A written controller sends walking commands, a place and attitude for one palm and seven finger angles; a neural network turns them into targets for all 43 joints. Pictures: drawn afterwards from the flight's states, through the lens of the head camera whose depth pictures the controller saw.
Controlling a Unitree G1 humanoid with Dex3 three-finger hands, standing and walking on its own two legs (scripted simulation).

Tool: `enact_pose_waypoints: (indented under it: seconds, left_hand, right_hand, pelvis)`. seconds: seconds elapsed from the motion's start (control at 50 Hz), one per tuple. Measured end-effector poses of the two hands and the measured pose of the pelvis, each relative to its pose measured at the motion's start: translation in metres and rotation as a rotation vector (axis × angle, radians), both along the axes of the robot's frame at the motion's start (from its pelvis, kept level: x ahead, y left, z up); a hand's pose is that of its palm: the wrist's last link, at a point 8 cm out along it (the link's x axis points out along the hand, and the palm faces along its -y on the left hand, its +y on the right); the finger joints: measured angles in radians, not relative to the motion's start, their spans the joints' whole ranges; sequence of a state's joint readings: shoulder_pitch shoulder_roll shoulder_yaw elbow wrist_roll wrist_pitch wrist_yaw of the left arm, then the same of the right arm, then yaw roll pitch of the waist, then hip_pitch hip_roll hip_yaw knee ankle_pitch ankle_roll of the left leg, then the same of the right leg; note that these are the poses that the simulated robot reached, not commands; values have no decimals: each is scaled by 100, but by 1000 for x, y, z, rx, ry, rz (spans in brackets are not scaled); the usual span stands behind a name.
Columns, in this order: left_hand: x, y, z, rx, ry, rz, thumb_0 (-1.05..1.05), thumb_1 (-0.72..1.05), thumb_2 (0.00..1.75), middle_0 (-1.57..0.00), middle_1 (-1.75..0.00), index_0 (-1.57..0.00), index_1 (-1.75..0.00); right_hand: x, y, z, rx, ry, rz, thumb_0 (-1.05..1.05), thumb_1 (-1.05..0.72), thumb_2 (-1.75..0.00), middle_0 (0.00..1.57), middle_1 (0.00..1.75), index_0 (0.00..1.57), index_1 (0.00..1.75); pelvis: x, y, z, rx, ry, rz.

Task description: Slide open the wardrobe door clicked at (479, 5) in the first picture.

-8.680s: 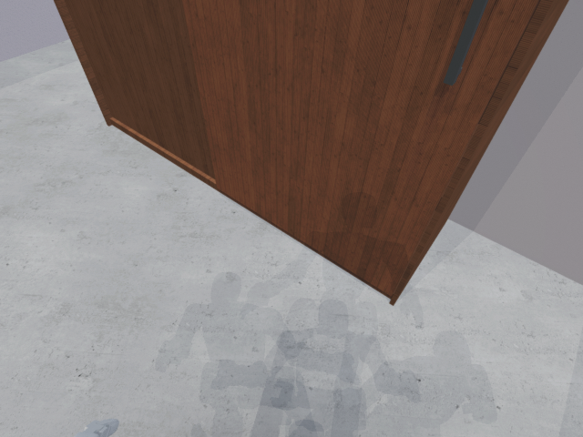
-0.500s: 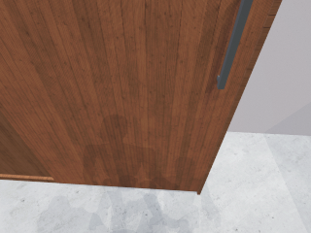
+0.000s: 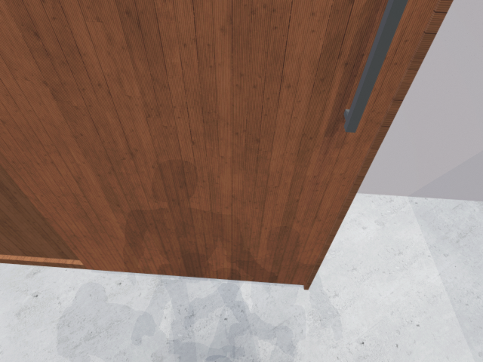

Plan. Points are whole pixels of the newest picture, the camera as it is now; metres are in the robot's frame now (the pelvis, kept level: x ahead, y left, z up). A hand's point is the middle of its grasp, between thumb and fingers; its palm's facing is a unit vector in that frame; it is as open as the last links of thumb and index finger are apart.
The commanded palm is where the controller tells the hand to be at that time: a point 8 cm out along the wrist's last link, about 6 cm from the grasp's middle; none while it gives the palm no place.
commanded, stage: look again from close up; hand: right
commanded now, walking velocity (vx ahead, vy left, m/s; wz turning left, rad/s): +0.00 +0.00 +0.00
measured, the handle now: (371, 60) +0.53 -0.18 +0.26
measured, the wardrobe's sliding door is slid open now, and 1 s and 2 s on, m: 0.00 0.00 0.00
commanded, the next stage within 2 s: none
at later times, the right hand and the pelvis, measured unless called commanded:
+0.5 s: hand out of the picture +0.08 -0.22 -0.16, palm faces -0.03 +0.95 -0.31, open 7.3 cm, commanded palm none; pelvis +0.01 +0.01 +0.00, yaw +0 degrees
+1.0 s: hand out of the picture +0.08 -0.22 -0.16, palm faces -0.02 +0.95 -0.31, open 7.3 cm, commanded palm none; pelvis +0.02 +0.01 +0.01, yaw +0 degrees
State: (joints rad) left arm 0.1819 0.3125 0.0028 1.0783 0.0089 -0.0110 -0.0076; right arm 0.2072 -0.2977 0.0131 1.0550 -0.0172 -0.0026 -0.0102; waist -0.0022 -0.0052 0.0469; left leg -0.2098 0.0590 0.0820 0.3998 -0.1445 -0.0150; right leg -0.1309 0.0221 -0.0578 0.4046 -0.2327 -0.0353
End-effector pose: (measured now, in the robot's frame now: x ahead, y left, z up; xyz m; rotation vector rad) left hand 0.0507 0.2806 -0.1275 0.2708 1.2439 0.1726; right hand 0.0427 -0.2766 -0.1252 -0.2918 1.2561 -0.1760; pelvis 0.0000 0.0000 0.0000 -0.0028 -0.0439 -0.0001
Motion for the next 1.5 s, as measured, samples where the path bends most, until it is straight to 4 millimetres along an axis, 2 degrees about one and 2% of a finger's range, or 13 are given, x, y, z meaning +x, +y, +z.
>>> enact_pose_waypoints:
  seconds: [0.44, 1.04, 1.5]
  left_hand:
    - [19, 8, 2, -6, -4, -3, 1, 91, 90, -20, -30, -20, -30]
    - [26, 12, 6, 11, 16, -8, 1, 91, 90, -20, -30, -20, -30]
    - [35, 8, 8, 14, 11, -13, 1, 91, 90, -20, -30, -20, -30]
  right_hand:
    - [33, 11, 5, 1, -45, 13, 0, -91, -90, 20, 30, 21, 30]
    - [28, 11, 2, 8, -7, -7, 0, -91, -90, 20, 30, 21, 30]
    - [39, 5, 3, 4, -13, -7, 0, -91, -90, 20, 30, 21, 30]
  pelvis:
    - [12, 12, 3, 2, 3, -3]
    - [22, 12, 5, 6, 6, -4]
    - [29, 9, 6, 6, 10, -5]
